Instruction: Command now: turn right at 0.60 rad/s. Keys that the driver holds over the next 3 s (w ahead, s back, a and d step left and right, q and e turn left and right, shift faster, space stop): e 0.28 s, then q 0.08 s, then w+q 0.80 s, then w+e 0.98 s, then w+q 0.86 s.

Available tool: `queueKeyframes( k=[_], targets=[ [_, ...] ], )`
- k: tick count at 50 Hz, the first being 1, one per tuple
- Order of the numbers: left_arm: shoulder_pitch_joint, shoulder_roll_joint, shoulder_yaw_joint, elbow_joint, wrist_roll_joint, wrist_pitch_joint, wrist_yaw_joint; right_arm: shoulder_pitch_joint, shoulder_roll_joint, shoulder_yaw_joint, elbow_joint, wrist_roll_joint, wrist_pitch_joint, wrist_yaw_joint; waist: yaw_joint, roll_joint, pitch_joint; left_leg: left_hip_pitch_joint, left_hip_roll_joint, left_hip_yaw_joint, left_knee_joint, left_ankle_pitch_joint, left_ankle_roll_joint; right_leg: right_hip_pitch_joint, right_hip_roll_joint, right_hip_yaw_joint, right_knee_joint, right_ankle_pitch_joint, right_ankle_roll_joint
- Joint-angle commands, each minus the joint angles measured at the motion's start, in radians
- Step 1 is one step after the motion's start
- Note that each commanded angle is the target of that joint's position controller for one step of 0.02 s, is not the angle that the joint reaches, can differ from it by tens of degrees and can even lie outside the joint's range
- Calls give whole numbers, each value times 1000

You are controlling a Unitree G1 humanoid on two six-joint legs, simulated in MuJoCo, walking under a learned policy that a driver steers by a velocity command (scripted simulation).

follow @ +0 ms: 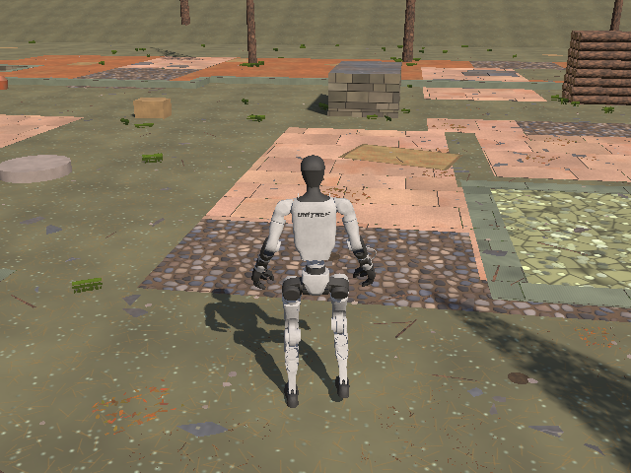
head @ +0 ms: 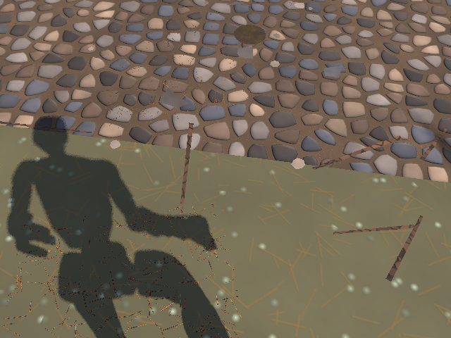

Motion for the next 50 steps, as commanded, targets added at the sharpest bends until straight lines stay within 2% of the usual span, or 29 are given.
queueKeyframes(
  k=[1,3,5,6,7,8,9,10,11,12,13,18,19,20,22,24,28,32,35,36,37,38,39,40,41,42,44,47,50],
  targets=[
    [-64,65,7,-109,2,-18,-12,-21,-221,-66,-59,11,-6,5,-34,214,-135,137,248,-135,-99,383,218,24,-7,-65,-142,4,-17],
    [-43,75,13,-108,-1,-12,-20,-21,-229,-69,-51,26,-8,11,-21,216,-136,134,264,-125,-69,376,202,78,-1,-84,-249,40,-45],
    [25,74,22,-87,0,-9,-26,-37,-218,-67,-43,48,-11,12,27,193,-142,85,246,-76,20,322,141,214,27,-114,-460,194,-100],
    [69,104,36,-73,2,-10,-18,19,-179,-57,-19,44,-15,16,36,117,-153,-3,205,-17,126,216,72,346,33,-72,-553,311,-136],
    [106,216,65,-84,1,-16,-2,35,-116,-37,-36,-1,-16,21,23,-160,-159,-257,94,82,418,-156,-34,522,-184,245,-600,637,-220],
    [76,279,67,-112,34,-37,-4,-47,-108,-28,-97,-17,-19,12,35,-291,-165,-458,-35,-12,646,-461,-84,472,-380,505,-586,787,-440],
    [85,217,53,-109,49,-61,-14,-102,-157,-43,-100,0,-18,3,89,-169,-196,-462,-19,-121,757,-440,-76,442,-353,466,-614,682,-467],
    [47,186,39,-93,43,-74,-13,-105,-169,-49,-96,13,-15,1,55,-141,-155,-463,-3,-144,772,-352,-59,409,-291,380,-616,596,-409],
    [-4,162,33,-92,23,-76,-7,-81,-171,-55,-74,9,-13,-6,29,-91,-135,-462,9,-153,739,-266,-56,391,-234,327,-614,511,-352],
    [-41,139,22,-96,7,-73,-1,-67,-181,-59,-67,1,-9,-11,15,-100,-123,-454,8,-154,718,-207,-61,374,-210,303,-613,520,-328],
    [-53,133,15,-98,7,-70,6,-53,-175,-59,-61,-1,-10,-8,4,-117,-132,-415,-8,-147,736,-160,-71,346,-188,287,-613,560,-326],
    [-62,62,-19,-73,31,-71,19,-7,-121,-36,-25,14,-5,5,5,-100,-174,-313,1,-126,562,-63,-101,365,-156,201,-609,565,-318],
    [-45,48,-25,-57,32,-72,18,-6,-106,-27,-21,13,-5,11,16,-105,-184,-274,11,-117,489,-48,-99,360,-146,192,-631,417,-313],
    [-23,56,-25,-41,34,-74,15,-17,-100,-21,-22,16,-7,19,38,-125,-167,-250,13,-101,432,-44,-94,344,-144,205,-670,219,-315],
    [9,131,-6,-18,37,-77,6,-61,-138,-25,-44,34,-15,26,78,-161,-87,-287,3,-82,386,-83,-72,326,-186,289,-741,-42,-336],
    [24,142,-3,1,34,-87,1,-69,-155,-25,-51,42,-29,30,89,-131,-34,-332,10,-94,341,-118,-41,349,-227,337,-769,-122,-344],
    [37,140,-1,34,18,-115,-4,-53,-127,-11,-49,40,-59,42,90,-84,-11,-352,21,-97,282,-149,12,400,-256,318,-784,-112,-344],
    [6,144,5,45,2,-124,-18,-7,-116,-2,-43,44,-71,56,52,-62,-24,-208,4,-51,170,-101,51,344,-232,209,-766,-47,-322],
    [-22,109,-3,50,2,-125,-24,163,-137,-15,9,44,-70,53,-38,-14,-82,99,-54,-11,76,-43,81,177,-158,69,-583,32,-261],
    [-51,53,-21,35,19,-134,-26,285,-197,-37,29,51,-69,44,-89,100,-122,251,42,-178,6,-85,130,60,-79,-40,-322,117,-197],
    [-97,11,-34,-42,37,-158,-28,355,-342,-70,16,43,-76,44,-95,358,-133,410,272,-702,-159,-234,306,-280,93,-121,29,-60,-98],
    [-116,76,-22,-43,13,-182,-32,355,-271,-50,4,33,-86,50,-111,256,-126,426,325,-840,-237,-347,367,-412,59,24,182,-161,-101],
    [-104,106,-14,-37,-11,-195,-43,304,-226,-36,-11,23,-93,49,-81,208,-63,400,300,-759,-234,-328,340,-459,9,50,213,-72,-119],
    [-96,104,-16,-21,-5,-200,-46,272,-200,-30,-29,19,-96,48,-65,142,-40,368,252,-659,-223,-242,309,-449,-19,42,192,12,-124],
    [-106,105,-14,-20,19,-204,-46,245,-192,-26,-37,22,-92,46,-50,89,-19,332,224,-591,-222,-115,286,-434,-34,35,132,78,-118],
    [-111,104,-10,-19,34,-203,-47,231,-183,-19,-45,22,-89,42,-34,85,-21,291,191,-524,-227,6,265,-378,-44,33,71,133,-109],
    [-115,75,-16,-14,39,-197,-49,229,-193,-21,-48,25,-83,30,-23,100,-32,236,149,-437,-233,193,252,-306,-19,2,-17,208,-75],
    [-196,32,-35,-28,32,-190,-45,242,-211,-27,-35,31,-73,9,-39,104,-12,129,83,-337,-228,279,215,-203,21,-21,-231,359,-44],
    [-294,18,-44,-52,21,-192,-52,291,-221,-34,-7,37,-67,1,-74,127,2,66,76,-341,-219,246,190,-104,51,-25,-381,470,-43]
  ],
)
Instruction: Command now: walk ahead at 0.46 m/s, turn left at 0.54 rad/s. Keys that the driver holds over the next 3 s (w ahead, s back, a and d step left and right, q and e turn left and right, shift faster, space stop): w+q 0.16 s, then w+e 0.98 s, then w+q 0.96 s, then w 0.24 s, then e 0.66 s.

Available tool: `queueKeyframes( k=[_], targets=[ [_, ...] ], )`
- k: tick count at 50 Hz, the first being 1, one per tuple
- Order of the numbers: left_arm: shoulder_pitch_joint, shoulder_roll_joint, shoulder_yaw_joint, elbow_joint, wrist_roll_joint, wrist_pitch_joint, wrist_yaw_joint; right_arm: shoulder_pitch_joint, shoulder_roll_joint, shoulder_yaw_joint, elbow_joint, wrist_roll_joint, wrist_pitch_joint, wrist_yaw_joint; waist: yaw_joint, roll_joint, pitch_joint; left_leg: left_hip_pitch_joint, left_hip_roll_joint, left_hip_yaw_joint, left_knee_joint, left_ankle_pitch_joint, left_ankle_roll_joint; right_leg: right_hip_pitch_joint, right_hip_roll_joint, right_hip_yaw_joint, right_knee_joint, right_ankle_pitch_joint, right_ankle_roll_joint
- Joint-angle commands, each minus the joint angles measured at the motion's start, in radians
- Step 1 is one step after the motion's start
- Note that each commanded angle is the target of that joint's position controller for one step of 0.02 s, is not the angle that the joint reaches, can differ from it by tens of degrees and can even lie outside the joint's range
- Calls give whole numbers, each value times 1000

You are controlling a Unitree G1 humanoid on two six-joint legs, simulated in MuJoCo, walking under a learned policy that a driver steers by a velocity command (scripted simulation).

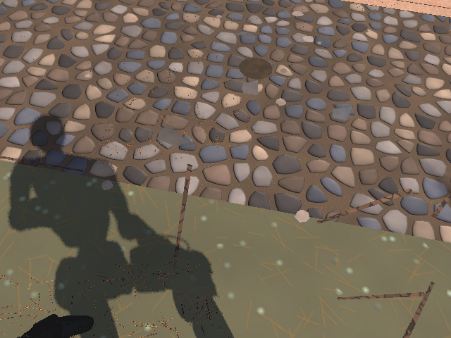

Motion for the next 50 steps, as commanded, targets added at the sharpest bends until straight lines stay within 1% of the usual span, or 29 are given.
queueKeyframes(
  k=[1,4,6,7,8,9,10,11,12,13,14,15,17,20,22,25,27,28,29,30,31,32,33,34,35,39,43,48,50],
  targets=[
    [-182,42,2,-109,-11,-20,-6,23,-207,-64,-38,10,-7,-15,-23,134,41,-110,190,-156,-78,296,120,78,58,-37,-131,115,4],
    [-180,79,17,-111,-16,-28,-6,20,-208,-71,-25,17,-1,-21,0,152,38,-40,228,-219,-30,323,97,119,50,3,-192,98,-24],
    [-112,114,35,-97,-16,-34,-1,2,-208,-75,-28,10,7,-22,39,180,1,-4,232,-233,58,499,78,214,59,-14,-203,8,-58],
    [-7,142,53,-71,-15,-36,7,-16,-194,-70,-37,6,11,-19,95,180,-74,-13,190,-204,183,630,54,367,65,-39,-234,17,-88],
    [148,172,67,-50,-5,-36,15,-42,-164,-57,-61,-5,13,-13,174,164,-216,-123,137,-181,401,581,21,637,-19,24,-197,5,-141],
    [304,251,85,-27,16,-27,23,63,-58,-24,-80,-16,6,-10,164,-56,-416,-422,16,-94,766,196,-42,1029,-272,387,-174,-138,-278],
    [342,207,75,18,1,-23,6,162,-51,-12,-60,14,-4,-6,128,-294,-495,-604,-39,-84,975,-285,-65,1112,-384,763,-333,-337,-362],
    [284,129,55,11,-18,-18,8,78,-144,-34,-54,31,-9,-3,144,-173,-308,-687,24,-88,1044,-230,-64,975,-335,675,-381,-452,-327],
    [225,97,45,7,-17,-9,12,-44,-170,-37,-78,23,-14,0,148,-80,-179,-695,62,-41,1032,-158,-59,825,-289,522,-387,-396,-300],
    [182,89,38,11,-8,-3,12,-127,-159,-34,-104,2,-23,2,126,-21,-88,-683,95,-7,979,-112,-55,675,-250,432,-412,-271,-298],
    [158,76,31,11,0,-2,13,-156,-151,-37,-113,-14,-30,5,99,-18,-53,-642,128,0,914,-75,-53,580,-215,373,-434,-166,-297],
    [146,74,29,11,3,-1,15,-147,-130,-32,-114,-14,-33,10,73,-37,-40,-601,139,6,873,-65,-55,521,-194,344,-455,-100,-303],
    [145,81,30,21,-15,-1,18,-141,-88,-16,-116,-19,-38,18,48,-59,-33,-566,147,39,745,-94,-70,460,-176,296,-482,-19,-325],
    [142,140,48,27,-30,5,28,-229,-51,10,-142,-34,-54,28,61,-58,-11,-451,130,79,490,37,-90,343,-132,195,-503,0,-310],
    [180,161,55,37,-34,11,28,-290,-73,6,-151,-23,-61,34,86,-54,-16,-375,97,83,381,196,-103,321,-124,186,-494,-8,-284],
    [238,166,56,51,-44,23,30,-335,-112,-10,-170,-10,-66,35,89,-44,-19,-302,79,63,275,260,-98,352,-141,234,-439,-113,-238],
    [257,150,52,55,-38,33,31,-301,-127,-27,-163,-9,-68,31,57,-42,-30,-193,73,76,226,228,-78,340,-123,249,-360,-172,-199],
    [266,120,42,55,-31,35,32,-235,-143,-40,-149,-10,-67,24,21,-42,-51,-92,81,82,208,190,-60,309,-88,238,-280,-177,-174],
    [263,59,21,41,-20,33,29,-110,-192,-59,-136,-22,-69,15,-42,26,-131,72,196,-29,177,118,-12,234,-20,175,-50,-232,-130],
    [339,-19,-3,12,-18,23,31,-14,-282,-79,-131,-42,-56,9,-35,286,-258,302,433,-363,94,-29,95,12,84,49,301,-504,-66],
    [366,44,9,-1,-52,20,37,8,-267,-81,-102,-37,-50,21,-24,369,-255,283,490,-645,-27,-306,165,-148,60,60,503,-544,-56],
    [315,112,30,7,-61,27,40,-44,-193,-62,-109,-26,-51,23,-24,246,-143,201,453,-553,-47,-368,140,-193,10,81,584,-453,-57],
    [261,118,35,2,-53,35,40,-95,-149,-49,-110,-24,-52,24,-13,192,-76,117,410,-407,-46,-245,116,-188,-16,61,586,-372,-57],
    [243,105,36,4,-42,42,40,-144,-115,-38,-109,-32,-54,25,10,162,-43,46,364,-292,-59,-109,104,-153,-41,59,555,-310,-52],
    [234,90,38,1,-38,50,37,-173,-98,-35,-103,-38,-57,24,31,171,-17,-10,335,-203,-80,-3,96,-118,-63,60,519,-269,-49],
    [181,33,28,-28,-29,73,27,-174,-113,-51,-66,-32,-77,17,47,124,-2,-46,320,-12,-135,254,109,-90,-78,42,423,-168,-33],
    [83,7,13,-61,-27,70,6,-160,-152,-66,-29,-27,-68,8,25,94,17,-19,312,126,-152,331,104,-76,-77,10,189,-6,-33],
    [-63,12,6,-118,-31,66,-24,-108,-199,-82,18,-6,-49,4,-14,77,64,44,333,230,-142,364,77,-29,-59,-62,2,31,-77],
    [-83,31,13,-138,-30,67,-32,-100,-218,-89,31,3,-37,4,-2,84,58,98,344,265,-83,524,59,1,-33,-97,-36,-42,-111]
  ],
)
Over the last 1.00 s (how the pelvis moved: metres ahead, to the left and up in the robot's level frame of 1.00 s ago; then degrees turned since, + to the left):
0.19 0.00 0.00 5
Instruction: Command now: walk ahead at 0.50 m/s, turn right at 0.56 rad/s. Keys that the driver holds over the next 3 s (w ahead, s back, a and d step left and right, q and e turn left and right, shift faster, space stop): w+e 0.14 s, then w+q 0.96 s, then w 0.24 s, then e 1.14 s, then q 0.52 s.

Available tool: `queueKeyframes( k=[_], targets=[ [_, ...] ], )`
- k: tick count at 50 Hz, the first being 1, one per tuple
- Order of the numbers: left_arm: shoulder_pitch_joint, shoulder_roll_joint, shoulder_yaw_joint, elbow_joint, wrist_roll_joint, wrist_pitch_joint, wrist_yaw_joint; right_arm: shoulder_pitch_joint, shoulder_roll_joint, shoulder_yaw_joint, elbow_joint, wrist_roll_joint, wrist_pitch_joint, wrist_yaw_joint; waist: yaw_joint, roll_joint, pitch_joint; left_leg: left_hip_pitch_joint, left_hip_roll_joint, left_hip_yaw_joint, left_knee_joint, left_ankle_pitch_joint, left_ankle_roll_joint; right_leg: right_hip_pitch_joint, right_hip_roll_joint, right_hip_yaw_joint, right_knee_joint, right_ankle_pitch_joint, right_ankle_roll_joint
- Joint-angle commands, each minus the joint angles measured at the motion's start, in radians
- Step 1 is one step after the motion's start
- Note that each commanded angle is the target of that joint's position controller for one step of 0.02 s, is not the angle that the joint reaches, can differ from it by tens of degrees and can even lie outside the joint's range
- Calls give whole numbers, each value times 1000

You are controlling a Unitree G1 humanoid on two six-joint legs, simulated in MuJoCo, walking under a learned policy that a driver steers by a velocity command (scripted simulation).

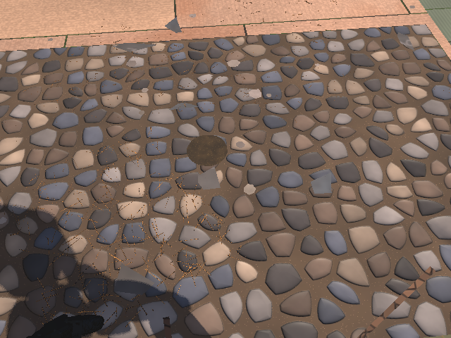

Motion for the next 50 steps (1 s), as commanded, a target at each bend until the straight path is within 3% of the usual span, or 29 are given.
queueKeyframes(
  k=[1,2,3,4,5,6,7,8,9,10,11,13,15,19,22,26,29,30,31,32,33,34,35,36,37,38,41,46,50],
  targets=[
    [-65,76,22,-101,2,-10,-12,-39,-201,-51,-52,15,3,-7,56,107,16,3,284,-63,33,741,138,56,45,-63,-46,-91,-55],
    [-15,101,35,-96,4,-6,-11,-40,-217,-56,-52,19,11,-11,91,125,-29,12,278,-44,135,918,127,143,85,-93,-48,-141,-78],
    [110,140,59,-67,2,-2,-6,-50,-221,-56,-55,24,19,-14,167,119,-100,-24,255,-15,309,1009,107,315,130,-114,-91,-128,-110],
    [284,200,94,-20,-2,6,11,-43,-197,-45,-64,18,19,-19,251,88,-189,-182,217,1,551,903,70,596,142,-70,-131,-88,-150],
    [346,300,113,-2,-11,14,34,11,-71,-5,-100,-31,9,-13,202,-152,-257,-559,109,-9,901,93,14,913,-98,326,-142,-80,-252],
    [326,326,106,-49,-5,-7,26,16,-57,16,-148,-20,-27,-4,173,-204,-437,-801,-49,-243,1139,-300,-12,1068,-274,865,-324,-323,-426],
    [315,237,83,-39,-1,-22,19,-114,-153,-8,-169,20,-51,7,228,-65,-343,-906,12,-330,1154,-208,2,1012,-248,769,-391,-338,-361],
    [275,189,68,-24,2,-32,20,-132,-150,-4,-171,35,-62,11,197,-42,-219,-907,60,-306,1081,-109,22,872,-221,600,-396,-268,-318],
    [203,153,54,-28,4,-36,23,-121,-136,-2,-145,18,-63,3,149,31,-152,-841,110,-297,1002,-34,20,722,-178,477,-391,-154,-275],
    [152,114,41,-34,13,-40,25,-106,-141,-7,-130,1,-53,1,117,10,-117,-773,141,-298,938,14,13,616,-146,391,-405,-24,-257],
    [130,100,34,-35,25,-44,27,-77,-136,-8,-116,0,-39,5,92,-19,-110,-711,156,-299,924,46,8,546,-127,341,-429,47,-250],
    [136,111,35,-4,27,-61,29,-48,-104,-1,-96,-1,-15,8,78,-14,-104,-670,158,-280,888,84,-11,476,-120,255,-466,160,-256],
    [158,129,38,28,29,-72,35,-95,-82,6,-107,-1,0,4,91,-6,-59,-717,160,-280,815,176,-26,453,-111,177,-502,195,-245],
    [176,127,31,64,34,-76,47,-193,-56,15,-125,8,-7,16,135,-10,-10,-727,127,-277,565,430,-14,473,-69,43,-537,145,-182],
    [214,148,35,97,30,-76,51,-276,-36,24,-152,15,-13,33,176,-1,27,-729,96,-264,428,503,5,535,-105,9,-563,107,-166],
    [256,157,41,140,20,-52,56,-343,-31,28,-199,12,-16,64,196,13,50,-819,72,-249,342,405,47,723,-166,-19,-497,216,-156],
    [232,189,51,138,16,-28,71,-302,-57,16,-220,5,-10,78,148,-26,-12,-723,7,-173,333,238,96,789,-175,-58,-344,618,-121],
    [225,203,54,133,17,-20,78,-232,-85,1,-212,3,-4,75,107,-44,-69,-621,-32,-143,343,189,118,789,-166,-74,-231,790,-108],
    [210,203,52,127,17,-12,86,-98,-128,-24,-186,4,-1,67,29,-33,-145,-429,-71,-131,307,214,150,728,-137,-107,-43,846,-81],
    [218,183,40,111,27,-17,94,57,-193,-50,-162,7,7,53,-44,35,-244,-125,12,-283,289,267,205,515,-102,-121,233,617,-44],
    [342,46,-5,70,52,-45,72,82,-289,-70,-162,11,3,47,49,298,-360,267,277,-833,239,125,408,50,118,-80,623,-281,28],
    [266,116,2,75,34,-83,52,112,-192,-45,-175,12,1,43,-13,223,-459,356,322,-1063,98,23,436,-88,148,115,746,-512,24],
    [172,164,15,37,-8,-107,37,69,-157,-33,-176,2,1,38,-26,166,-312,266,295,-910,71,40,377,-167,85,138,734,-434,5],
    [125,148,6,19,-6,-119,38,9,-147,-30,-188,1,1,35,6,60,-218,122,256,-800,64,112,347,-154,41,123,651,-363,-3],
    [103,143,9,17,15,-121,44,-50,-129,-25,-199,1,3,34,46,5,-133,-21,219,-716,47,235,330,-117,13,108,552,-328,6],
    [120,149,16,17,28,-112,47,-84,-110,-16,-214,-10,2,30,81,28,-114,-113,192,-662,25,325,326,-48,-8,111,503,-300,15],
    [164,120,11,26,42,-80,55,-114,-119,-18,-216,-4,1,20,121,68,-82,-263,152,-577,-16,443,334,19,-15,79,376,-269,72],
    [-12,67,-11,-12,38,-76,55,-67,-157,-31,-185,8,17,-5,58,106,-50,-381,60,-468,-3,348,255,121,45,49,-2,61,112],
    [-89,98,2,-35,19,-91,43,-11,-156,-33,-156,17,30,-8,31,128,-59,-306,90,-566,61,235,224,171,79,83,-147,104,95]
  ],
)
Over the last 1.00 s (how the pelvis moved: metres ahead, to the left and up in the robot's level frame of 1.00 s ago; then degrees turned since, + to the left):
0.54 0.02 -0.01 -14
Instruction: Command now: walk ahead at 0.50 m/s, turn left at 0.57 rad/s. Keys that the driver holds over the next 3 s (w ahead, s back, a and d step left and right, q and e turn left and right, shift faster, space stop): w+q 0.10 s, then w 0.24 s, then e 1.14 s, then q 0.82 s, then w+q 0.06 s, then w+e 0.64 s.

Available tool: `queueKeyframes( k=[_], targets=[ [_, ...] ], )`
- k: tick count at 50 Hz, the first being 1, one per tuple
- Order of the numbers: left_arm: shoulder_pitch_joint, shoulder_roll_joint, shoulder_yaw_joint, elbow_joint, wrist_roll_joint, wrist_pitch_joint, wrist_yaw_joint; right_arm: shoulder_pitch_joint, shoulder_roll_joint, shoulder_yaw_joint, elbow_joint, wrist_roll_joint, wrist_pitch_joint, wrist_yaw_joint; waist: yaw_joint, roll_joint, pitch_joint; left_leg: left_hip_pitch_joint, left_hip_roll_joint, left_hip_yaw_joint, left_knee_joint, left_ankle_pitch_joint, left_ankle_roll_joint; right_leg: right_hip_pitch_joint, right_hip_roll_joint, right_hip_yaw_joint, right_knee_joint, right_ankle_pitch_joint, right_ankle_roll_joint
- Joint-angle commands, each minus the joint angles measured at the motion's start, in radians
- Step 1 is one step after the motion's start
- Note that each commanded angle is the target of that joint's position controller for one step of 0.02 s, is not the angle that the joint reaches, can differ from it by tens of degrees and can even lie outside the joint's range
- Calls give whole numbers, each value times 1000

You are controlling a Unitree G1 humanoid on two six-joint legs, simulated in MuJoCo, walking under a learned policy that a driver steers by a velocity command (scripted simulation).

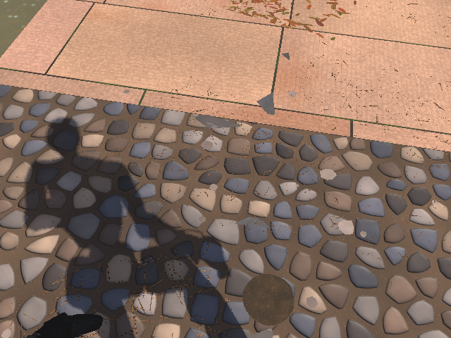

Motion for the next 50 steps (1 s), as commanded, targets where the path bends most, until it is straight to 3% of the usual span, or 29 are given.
queueKeyframes(
  k=[1,4,5,6,7,8,9,10,11,12,14,17,20,24,26,27,28,29,30,31,33,35,37,40,44,47,48,49,50],
  targets=[
    [-78,105,34,-82,-11,-26,-7,30,-159,-48,-40,7,-2,-9,6,127,-49,-51,227,-217,-47,145,121,167,57,-26,-87,16,-15],
    [28,141,60,-56,-15,-40,-5,0,-138,-45,-46,1,5,-10,77,160,-69,-28,224,-270,66,159,85,313,53,-40,-151,-70,-74],
    [127,172,75,-43,-3,-45,2,-1,-93,-29,-55,-4,3,-7,125,135,-148,-75,176,-226,212,159,53,491,-13,4,-154,-93,-119],
    [276,223,88,-27,7,-43,9,35,-24,-4,-66,-25,-1,-6,164,-11,-290,-192,98,-111,497,-70,11,734,-194,193,-151,-152,-180],
    [336,289,106,21,10,-29,-3,165,-9,5,-93,13,-11,-5,95,-353,-337,-536,11,-14,776,-356,-39,939,-366,683,-269,-437,-340],
    [301,181,85,3,-11,-28,-10,143,-111,-13,-50,20,-11,-10,126,-186,-237,-625,82,-50,878,-289,-55,872,-341,686,-315,-628,-319],
    [265,129,70,0,-12,-22,-7,34,-147,-24,-60,10,-8,-8,148,-100,-125,-641,108,-26,893,-195,-58,767,-293,513,-315,-561,-279],
    [227,115,62,-4,-1,-18,-8,-24,-133,-22,-70,-2,-7,-10,137,-36,-77,-612,135,1,871,-135,-62,668,-248,397,-325,-422,-264],
    [206,98,56,6,2,-14,-8,-66,-118,-23,-84,-12,-13,-6,126,-29,-32,-603,156,3,820,-93,-63,601,-214,319,-342,-309,-269],
    [199,87,50,12,8,-16,-5,-67,-99,-20,-89,-8,-15,1,105,-57,-25,-560,178,12,781,-67,-61,553,-187,256,-360,-233,-264],
    [208,81,48,31,-1,-20,-4,-58,-64,-11,-85,-5,-16,9,89,-82,-34,-529,189,48,708,-59,-68,526,-166,185,-389,-137,-281],
    [223,129,60,58,-14,-19,-1,-134,-31,7,-109,-18,-21,14,99,-56,-16,-542,212,88,540,20,-85,513,-174,116,-431,-34,-307],
    [234,149,60,84,-20,2,5,-222,-6,20,-124,-27,-39,21,117,-52,-8,-415,173,138,318,162,-101,460,-119,14,-391,262,-276],
    [302,165,64,126,-33,30,14,-274,-39,4,-132,-23,-52,32,120,-72,-48,-289,113,119,160,284,-91,505,-120,36,-290,299,-230],
    [262,170,67,116,-38,37,22,-208,-72,-14,-110,-32,-55,28,62,-72,-80,-155,106,113,66,346,-58,496,-105,60,-196,266,-188],
    [259,154,63,107,-35,35,23,-153,-103,-27,-95,-42,-55,19,35,-58,-115,-31,127,114,27,440,-31,455,-62,49,-112,248,-156],
    [253,105,47,76,-13,29,22,-65,-171,-43,-91,-59,-53,4,3,35,-223,186,280,3,89,775,22,333,6,16,84,13,-111],
    [428,12,18,92,-5,31,21,-43,-204,-46,-102,-72,-30,-3,49,279,-376,454,564,-233,153,1062,187,87,103,-46,408,-666,-45],
    [458,101,35,107,-26,43,24,-26,-156,-40,-105,-50,-8,2,19,267,-461,416,578,-302,109,852,221,53,78,2,555,-750,-30],
    [383,148,56,96,-40,60,30,-68,-116,-28,-104,-37,3,3,20,199,-345,321,514,-231,59,664,191,-10,50,-14,622,-689,-17],
    [324,134,65,86,-30,105,50,-185,-66,-11,-96,-29,11,3,65,158,-189,101,443,-108,-25,426,154,-12,-1,-43,611,-583,10],
    [340,101,65,75,-24,141,61,-260,-78,-18,-84,-50,8,4,109,194,-123,-101,398,-7,-108,311,151,110,-8,-76,575,-501,26],
    [328,81,66,57,-18,151,61,-283,-80,-23,-70,-53,3,-2,117,188,-112,-147,398,57,-133,291,161,151,-12,-94,505,-450,21],
    [252,67,59,14,-12,151,44,-293,-101,-34,-48,-43,5,-15,100,164,-125,-136,416,110,-137,281,166,202,-35,-103,349,-367,-6],
    [202,97,66,-24,-15,157,16,-281,-141,-47,-18,-25,22,-16,87,158,-127,-96,454,130,-117,238,154,267,-29,-135,213,-347,-44],
    [235,107,79,-20,-11,158,4,-285,-146,-51,6,-1,36,-15,119,131,-119,-107,426,185,-14,149,76,388,14,-181,-2,-250,-102],
    [260,134,91,-13,-4,157,9,-244,-115,-45,29,0,42,-14,120,72,-102,-159,382,231,85,60,12,451,21,-141,-95,-181,-137],
    [273,241,117,-29,-4,153,28,-198,-59,-32,29,-30,46,-8,85,-208,-79,-335,253,351,370,-157,-100,541,-182,154,-230,100,-224],
    [237,311,123,-69,17,140,30,-271,-71,-33,-23,-45,45,-18,107,-312,-49,-534,112,264,591,-404,-152,503,-343,412,-288,154,-410]
  ],
)
Over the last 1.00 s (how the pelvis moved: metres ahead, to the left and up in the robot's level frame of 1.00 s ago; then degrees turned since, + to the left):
0.58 0.00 0.01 14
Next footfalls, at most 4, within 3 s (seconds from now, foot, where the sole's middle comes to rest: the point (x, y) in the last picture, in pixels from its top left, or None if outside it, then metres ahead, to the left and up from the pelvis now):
0.10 right None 0.24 -0.14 -0.78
0.54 left None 0.44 0.14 -0.78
0.96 right None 0.39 -0.12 -0.78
1.44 left None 0.45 0.09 -0.78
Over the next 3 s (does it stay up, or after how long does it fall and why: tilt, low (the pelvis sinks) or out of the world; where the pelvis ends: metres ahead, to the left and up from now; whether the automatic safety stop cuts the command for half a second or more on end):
stays up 0.56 -0.02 0.00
